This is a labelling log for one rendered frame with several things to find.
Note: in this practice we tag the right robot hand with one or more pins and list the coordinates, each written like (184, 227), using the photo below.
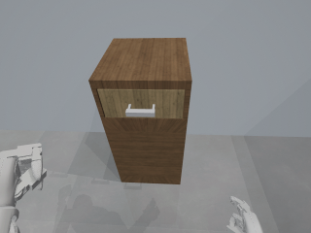
(248, 223)

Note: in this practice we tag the left robot forearm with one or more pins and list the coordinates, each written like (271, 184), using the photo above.
(8, 218)

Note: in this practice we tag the cabinet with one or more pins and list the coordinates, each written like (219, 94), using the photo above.
(145, 149)

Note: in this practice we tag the left robot hand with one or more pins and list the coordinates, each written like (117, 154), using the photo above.
(26, 160)

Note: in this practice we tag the handle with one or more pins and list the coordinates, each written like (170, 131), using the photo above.
(140, 112)

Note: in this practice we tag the drawer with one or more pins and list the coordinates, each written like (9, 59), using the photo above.
(169, 103)

